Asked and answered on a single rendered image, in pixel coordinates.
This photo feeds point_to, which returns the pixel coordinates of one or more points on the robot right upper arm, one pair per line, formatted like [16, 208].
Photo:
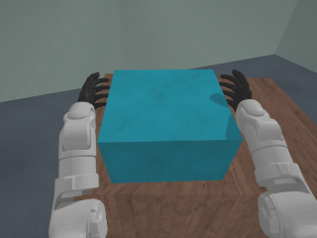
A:
[290, 213]

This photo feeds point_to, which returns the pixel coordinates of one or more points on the robot right hand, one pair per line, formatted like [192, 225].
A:
[241, 88]

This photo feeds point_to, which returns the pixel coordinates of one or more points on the carton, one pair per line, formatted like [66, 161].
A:
[167, 125]

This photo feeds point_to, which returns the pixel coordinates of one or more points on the robot left hand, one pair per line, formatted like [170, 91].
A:
[89, 89]

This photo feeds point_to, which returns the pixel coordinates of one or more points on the left robot forearm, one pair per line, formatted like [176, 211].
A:
[77, 155]

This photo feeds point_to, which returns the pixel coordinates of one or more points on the right robot forearm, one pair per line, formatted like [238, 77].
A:
[274, 168]

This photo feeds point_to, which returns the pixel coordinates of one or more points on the pedestal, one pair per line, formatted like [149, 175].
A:
[223, 208]

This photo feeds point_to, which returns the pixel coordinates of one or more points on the robot left upper arm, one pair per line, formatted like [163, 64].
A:
[79, 219]

